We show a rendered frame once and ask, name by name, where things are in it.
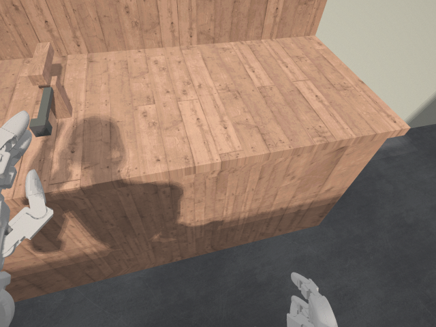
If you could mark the counter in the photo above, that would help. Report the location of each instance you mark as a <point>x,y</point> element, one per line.
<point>179,128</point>

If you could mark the tap lever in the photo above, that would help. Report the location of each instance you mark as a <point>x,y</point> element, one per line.
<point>41,126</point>

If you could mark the robot left hand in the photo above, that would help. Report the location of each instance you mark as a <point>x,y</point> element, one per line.
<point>15,139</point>

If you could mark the left robot forearm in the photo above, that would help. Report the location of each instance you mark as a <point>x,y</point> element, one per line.
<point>7,306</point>

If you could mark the robot right hand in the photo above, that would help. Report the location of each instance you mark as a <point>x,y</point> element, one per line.
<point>318,313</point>

